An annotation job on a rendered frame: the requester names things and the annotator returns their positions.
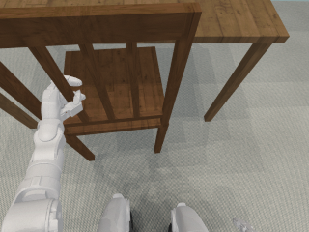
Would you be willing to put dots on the robot left upper arm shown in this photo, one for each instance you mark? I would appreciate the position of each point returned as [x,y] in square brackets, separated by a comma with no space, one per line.
[42,215]

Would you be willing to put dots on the robot left hand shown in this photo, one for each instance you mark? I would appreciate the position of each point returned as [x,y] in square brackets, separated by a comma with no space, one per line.
[53,101]

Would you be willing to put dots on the robot left forearm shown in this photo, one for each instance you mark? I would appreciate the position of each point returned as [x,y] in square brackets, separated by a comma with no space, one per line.
[42,179]

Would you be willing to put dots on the table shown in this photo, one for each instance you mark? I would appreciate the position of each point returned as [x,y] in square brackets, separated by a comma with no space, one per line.
[253,22]

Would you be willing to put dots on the robot left thigh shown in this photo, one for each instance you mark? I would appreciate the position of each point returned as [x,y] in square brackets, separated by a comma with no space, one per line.
[115,216]

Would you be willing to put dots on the robot right hand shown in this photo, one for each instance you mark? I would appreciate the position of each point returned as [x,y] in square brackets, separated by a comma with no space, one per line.
[243,226]

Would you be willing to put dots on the robot left shin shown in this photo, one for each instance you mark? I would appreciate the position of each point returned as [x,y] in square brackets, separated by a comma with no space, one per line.
[118,195]

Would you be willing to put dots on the chair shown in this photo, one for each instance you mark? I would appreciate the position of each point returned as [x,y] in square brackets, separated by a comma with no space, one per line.
[122,86]

